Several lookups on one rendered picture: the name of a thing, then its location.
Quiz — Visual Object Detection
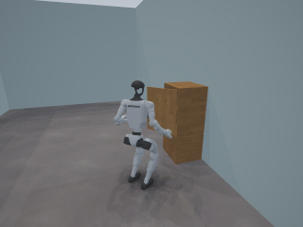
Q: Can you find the right robot hand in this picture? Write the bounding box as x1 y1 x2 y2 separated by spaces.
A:
166 129 172 139

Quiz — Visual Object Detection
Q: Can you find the robot right foot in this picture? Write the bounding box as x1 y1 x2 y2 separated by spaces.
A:
141 178 154 190

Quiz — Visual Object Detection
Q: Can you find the robot left upper arm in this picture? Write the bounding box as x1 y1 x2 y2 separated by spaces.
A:
114 99 129 123

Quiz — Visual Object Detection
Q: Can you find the robot right forearm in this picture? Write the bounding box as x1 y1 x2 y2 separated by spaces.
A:
153 119 168 135

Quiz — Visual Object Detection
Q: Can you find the robot right upper arm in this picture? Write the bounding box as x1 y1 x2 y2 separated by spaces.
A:
144 100 155 127

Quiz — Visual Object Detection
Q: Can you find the robot left forearm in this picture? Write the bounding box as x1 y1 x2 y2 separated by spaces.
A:
114 117 123 126

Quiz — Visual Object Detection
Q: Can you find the left robot hand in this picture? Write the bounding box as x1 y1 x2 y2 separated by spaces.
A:
121 114 128 123

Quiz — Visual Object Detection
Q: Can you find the cupboard door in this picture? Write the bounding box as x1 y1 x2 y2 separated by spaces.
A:
147 86 178 135

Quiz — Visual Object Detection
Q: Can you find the robot head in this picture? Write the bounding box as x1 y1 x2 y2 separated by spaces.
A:
130 80 145 101

